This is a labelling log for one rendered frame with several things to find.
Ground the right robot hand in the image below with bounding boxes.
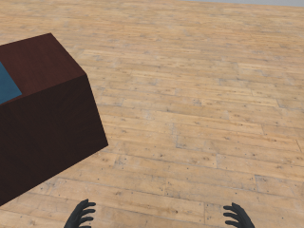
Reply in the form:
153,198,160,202
223,202,256,228

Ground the carton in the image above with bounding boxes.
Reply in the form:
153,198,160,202
0,62,22,104

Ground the left robot hand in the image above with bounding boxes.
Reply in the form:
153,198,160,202
64,199,96,228

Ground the pedestal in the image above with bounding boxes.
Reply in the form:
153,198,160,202
0,33,108,206

